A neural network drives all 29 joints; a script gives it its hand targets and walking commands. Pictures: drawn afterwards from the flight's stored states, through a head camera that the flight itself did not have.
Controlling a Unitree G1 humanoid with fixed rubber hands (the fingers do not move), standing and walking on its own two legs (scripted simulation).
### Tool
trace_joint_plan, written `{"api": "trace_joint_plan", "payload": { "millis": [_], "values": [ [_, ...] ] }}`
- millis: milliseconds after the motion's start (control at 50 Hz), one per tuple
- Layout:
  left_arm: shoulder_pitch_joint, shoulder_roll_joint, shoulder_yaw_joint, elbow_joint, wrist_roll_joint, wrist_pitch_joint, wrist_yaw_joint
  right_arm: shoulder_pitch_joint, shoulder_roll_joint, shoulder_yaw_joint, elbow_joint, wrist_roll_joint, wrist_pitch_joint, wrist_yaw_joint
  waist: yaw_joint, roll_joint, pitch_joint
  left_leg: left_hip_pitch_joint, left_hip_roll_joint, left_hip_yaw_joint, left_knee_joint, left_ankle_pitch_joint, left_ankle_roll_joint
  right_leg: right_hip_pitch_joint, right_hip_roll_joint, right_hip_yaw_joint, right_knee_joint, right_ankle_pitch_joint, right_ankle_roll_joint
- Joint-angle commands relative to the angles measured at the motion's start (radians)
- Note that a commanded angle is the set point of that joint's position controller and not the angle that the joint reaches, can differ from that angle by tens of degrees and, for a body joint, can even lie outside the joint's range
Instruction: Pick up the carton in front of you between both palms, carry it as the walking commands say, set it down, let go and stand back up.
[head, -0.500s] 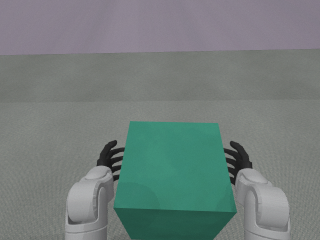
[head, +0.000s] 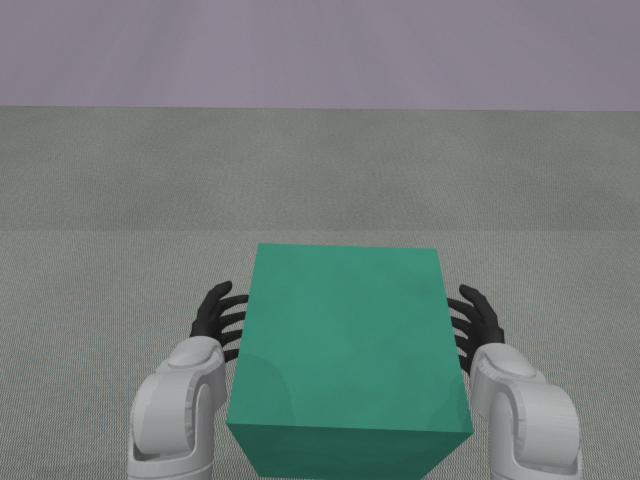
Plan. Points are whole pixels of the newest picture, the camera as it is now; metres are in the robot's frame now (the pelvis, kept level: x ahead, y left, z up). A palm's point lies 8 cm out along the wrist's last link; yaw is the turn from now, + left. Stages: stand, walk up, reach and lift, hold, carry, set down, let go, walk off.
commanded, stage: carry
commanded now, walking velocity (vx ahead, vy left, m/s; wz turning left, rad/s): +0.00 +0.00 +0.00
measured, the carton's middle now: (342, 370) +0.28 +0.00 +0.01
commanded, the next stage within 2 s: hold in 1.70 s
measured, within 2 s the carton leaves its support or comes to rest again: neither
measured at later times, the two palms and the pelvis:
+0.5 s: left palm (221, 274) +0.37 +0.16 +0.08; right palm (449, 272) +0.39 -0.14 +0.08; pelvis +0.11 +0.00 -0.01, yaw +2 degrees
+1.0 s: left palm (208, 306) +0.33 +0.17 +0.06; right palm (444, 305) +0.35 -0.13 +0.06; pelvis +0.08 +0.01 -0.01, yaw +2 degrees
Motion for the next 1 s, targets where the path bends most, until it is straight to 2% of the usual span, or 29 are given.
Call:
{"api": "trace_joint_plan", "payload": {
  "millis": [0,20,40,60,80,100,140,160,180,200,220,280,340,400,500,620,760,980],
  "values": [
    [-0.457,-0.857,-0.72,-0.082,-0.407,0.013,-0.244,-0.397,0.83,0.689,-0.052,0.372,0.034,0.25,0.0,0.097,-0.283,-0.005,0.126,0.006,0.139,0.528,-0.01,0.377,-0.017,-0.015,-0.17,0.269,-0.003],
    [-0.464,-0.827,-0.704,-0.069,-0.405,0.028,-0.249,-0.398,0.803,0.682,-0.044,0.365,0.047,0.246,-0.004,-0.001,-0.325,-0.109,0.091,-0.006,0.236,0.286,-0.049,0.523,-0.164,0.123,-0.075,0.656,-0.023],
    [-0.451,-0.815,-0.685,-0.02,-0.395,0.036,-0.253,-0.417,0.795,0.69,-0.043,0.367,0.067,0.239,-0.001,-0.114,-0.395,-0.229,0.06,-0.082,0.279,-0.022,-0.067,0.685,-0.294,0.24,-0.001,0.893,-0.138],
    [-0.413,-0.82,-0.664,0.017,-0.388,0.036,-0.253,-0.428,0.784,0.689,-0.046,0.373,0.081,0.239,0.009,-0.188,-0.418,-0.257,0.042,-0.103,0.293,-0.176,-0.069,0.684,-0.325,0.303,-0.044,0.812,-0.194],
    [-0.413,-0.838,-0.656,0.032,-0.383,0.037,-0.254,-0.45,0.795,0.699,-0.036,0.379,0.087,0.241,0.008,-0.191,-0.406,-0.251,0.038,-0.124,0.26,-0.238,-0.061,0.651,-0.312,0.307,-0.089,0.704,-0.196],
    [-0.424,-0.861,-0.65,0.046,-0.38,0.038,-0.255,-0.468,0.817,0.704,-0.021,0.384,0.087,0.244,0.003,-0.16,-0.404,-0.218,0.038,-0.134,0.172,-0.236,-0.053,0.623,-0.29,0.282,-0.106,0.6,-0.177],
    [-0.457,-0.901,-0.651,0.047,-0.381,0.035,-0.258,-0.501,0.862,0.714,-0.005,0.394,0.077,0.25,0.0,-0.127,-0.398,-0.101,0.041,-0.115,-0.004,-0.018,-0.051,0.543,-0.212,0.18,-0.092,0.422,-0.11],
    [-0.471,-0.915,-0.654,0.046,-0.383,0.031,-0.261,-0.516,0.88,0.719,-0.006,0.398,0.074,0.251,0.003,-0.108,-0.4,-0.061,0.054,-0.117,-0.019,0.063,-0.052,0.506,-0.182,0.146,-0.079,0.351,-0.09],
    [-0.5,-0.924,-0.659,0.036,-0.39,0.028,-0.264,-0.532,0.898,0.724,-0.007,0.4,0.069,0.252,0.003,-0.069,-0.388,-0.076,0.086,-0.131,-0.004,0.138,-0.051,0.498,-0.157,0.105,-0.047,0.338,-0.077],
    [-0.524,-0.934,-0.665,0.035,-0.398,0.027,-0.265,-0.554,0.901,0.721,-0.012,0.402,0.069,0.252,0.004,-0.027,-0.382,-0.055,0.105,-0.133,0.044,0.285,-0.049,0.474,-0.143,0.096,-0.011,0.382,-0.074],
    [-0.526,-0.933,-0.666,0.035,-0.4,0.027,-0.263,-0.552,0.9,0.717,-0.007,0.404,0.071,0.252,0.003,-0.008,-0.383,-0.036,0.112,-0.126,0.078,0.362,-0.049,0.45,-0.136,0.092,0.013,0.427,-0.075],
    [-0.504,-0.919,-0.669,0.045,-0.393,0.028,-0.257,-0.503,0.896,0.702,0.024,0.394,0.069,0.252,-0.001,0.019,-0.394,-0.039,0.105,-0.126,0.117,0.481,-0.052,0.439,-0.134,0.084,0.074,0.532,-0.085],
    [-0.509,-0.919,-0.679,0.044,-0.394,0.027,-0.256,-0.484,0.897,0.692,0.042,0.386,0.064,0.251,-0.002,0.028,-0.397,-0.049,0.096,-0.124,0.137,0.526,-0.051,0.428,-0.13,0.074,0.1,0.573,-0.089],
    [-0.53,-0.926,-0.689,0.029,-0.403,0.023,-0.257,-0.496,0.905,0.691,0.033,0.387,0.058,0.251,-0.002,0.029,-0.386,-0.04,0.097,-0.128,0.129,0.549,-0.047,0.405,-0.122,0.067,0.106,0.527,-0.083],
    [-0.53,-0.921,-0.695,0.015,-0.409,0.023,-0.256,-0.494,0.9,0.688,0.023,0.388,0.057,0.25,-0.002,0.054,-0.367,-0.002,0.116,-0.14,0.131,0.664,-0.033,0.354,-0.105,0.049,0.112,0.368,-0.064],
    [-0.525,-0.915,-0.693,0.017,-0.406,0.026,-0.257,-0.493,0.893,0.688,0.021,0.386,0.06,0.252,-0.003,0.057,-0.344,-0.014,0.122,-0.144,0.131,0.639,-0.016,0.331,-0.106,0.049,0.117,0.26,-0.059],
    [-0.526,-0.919,-0.696,0.061,-0.392,0.017,-0.263,-0.496,0.898,0.698,0.063,0.375,0.049,0.258,-0.003,0.04,-0.304,-0.062,0.111,-0.15,0.104,0.46,-0.004,0.33,-0.119,0.062,0.085,0.205,-0.055],
    [-0.542,-0.905,-0.673,0.17,-0.328,-0.113,-0.274,-0.517,0.888,0.668,0.187,0.297,-0.082,0.265,0.0,0.028,-0.25,-0.12,0.102,-0.169,0.037,0.221,0.014,0.319,-0.125,0.079,0.014,0.044,-0.046]
  ]
}}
